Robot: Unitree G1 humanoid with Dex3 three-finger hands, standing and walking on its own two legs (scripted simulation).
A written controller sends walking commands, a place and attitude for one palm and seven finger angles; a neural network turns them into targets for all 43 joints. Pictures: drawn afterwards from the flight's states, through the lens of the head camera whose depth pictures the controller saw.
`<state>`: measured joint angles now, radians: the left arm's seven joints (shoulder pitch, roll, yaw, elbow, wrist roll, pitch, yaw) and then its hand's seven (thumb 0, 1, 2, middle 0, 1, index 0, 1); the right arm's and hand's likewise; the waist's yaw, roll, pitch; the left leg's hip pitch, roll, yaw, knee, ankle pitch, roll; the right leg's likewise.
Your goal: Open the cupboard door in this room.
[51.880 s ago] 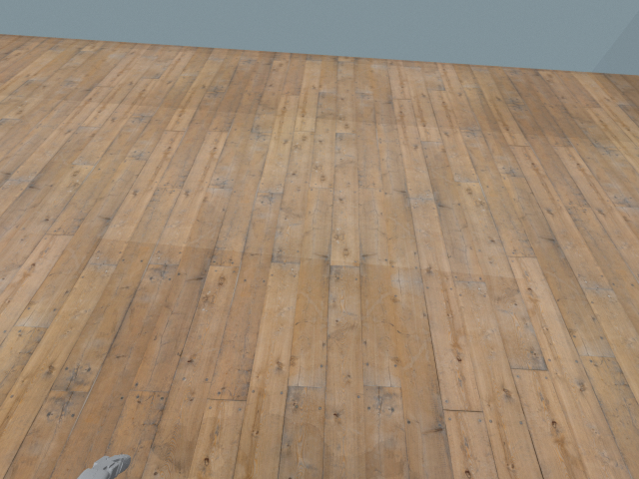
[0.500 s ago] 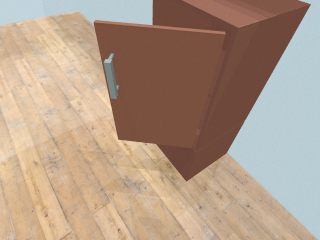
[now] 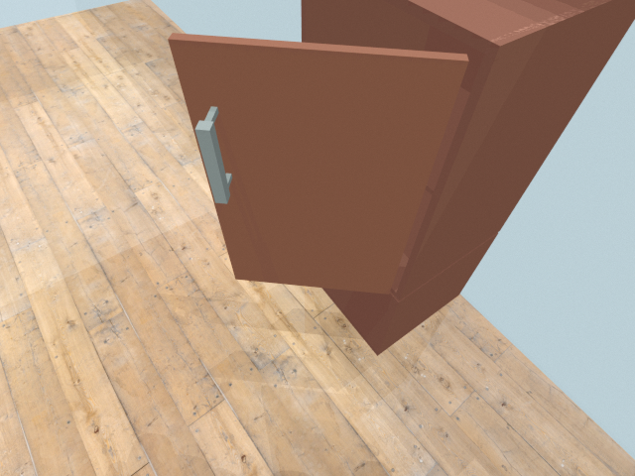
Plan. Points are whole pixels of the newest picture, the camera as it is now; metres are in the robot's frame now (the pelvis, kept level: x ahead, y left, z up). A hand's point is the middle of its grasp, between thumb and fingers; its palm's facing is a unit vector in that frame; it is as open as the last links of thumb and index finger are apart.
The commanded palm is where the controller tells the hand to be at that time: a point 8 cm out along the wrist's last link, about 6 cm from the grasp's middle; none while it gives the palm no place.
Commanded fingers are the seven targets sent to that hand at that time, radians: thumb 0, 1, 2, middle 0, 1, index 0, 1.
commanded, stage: come to a stop and stand still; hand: left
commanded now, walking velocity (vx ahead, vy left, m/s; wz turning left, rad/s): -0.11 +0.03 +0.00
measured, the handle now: (217, 157) +0.55 +0.19 +0.06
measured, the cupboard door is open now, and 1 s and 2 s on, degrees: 49 49 49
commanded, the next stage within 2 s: look again from close up in 0.90 s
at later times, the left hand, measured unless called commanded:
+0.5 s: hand out of the picture +0.03 +0.18 -0.17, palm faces +0.01 -0.97 -0.23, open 7.3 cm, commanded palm none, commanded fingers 0.00 0.90 0.90 -0.20 -0.30 -0.20 -0.30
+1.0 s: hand out of the picture -0.03 +0.16 -0.17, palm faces +0.03 -0.98 -0.18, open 7.4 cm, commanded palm none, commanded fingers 0.00 0.90 0.90 -0.20 -0.30 -0.20 -0.30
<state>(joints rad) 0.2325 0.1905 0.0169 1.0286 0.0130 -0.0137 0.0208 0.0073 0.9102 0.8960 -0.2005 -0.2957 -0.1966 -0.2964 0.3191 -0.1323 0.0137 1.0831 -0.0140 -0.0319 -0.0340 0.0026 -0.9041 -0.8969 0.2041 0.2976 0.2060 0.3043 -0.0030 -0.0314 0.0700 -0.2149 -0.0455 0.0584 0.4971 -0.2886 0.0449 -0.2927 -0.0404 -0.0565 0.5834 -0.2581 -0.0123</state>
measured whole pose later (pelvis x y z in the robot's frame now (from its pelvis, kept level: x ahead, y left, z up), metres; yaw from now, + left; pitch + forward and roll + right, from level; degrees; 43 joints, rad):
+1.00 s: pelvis -0.03 +0.00 +0.01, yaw +1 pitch -1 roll +0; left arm 0.30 0.16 -0.01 1.09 0.01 -0.01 0.02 0.01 0.91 0.90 -0.20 -0.30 -0.20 -0.30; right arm 0.31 -0.15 0.02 1.12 -0.02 -0.01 -0.02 0.00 -0.91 -0.90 0.20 0.30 0.20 0.30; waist 0.00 -0.01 0.02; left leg -0.19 -0.03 0.03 0.43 -0.22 0.03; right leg -0.23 -0.02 -0.08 0.45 -0.20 -0.02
